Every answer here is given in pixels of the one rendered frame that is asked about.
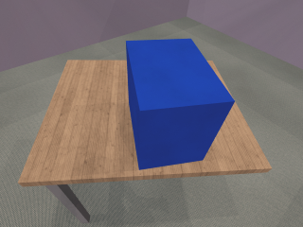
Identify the table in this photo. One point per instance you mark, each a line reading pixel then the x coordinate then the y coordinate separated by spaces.
pixel 87 136

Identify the carton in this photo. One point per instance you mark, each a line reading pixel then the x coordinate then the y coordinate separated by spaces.
pixel 177 102

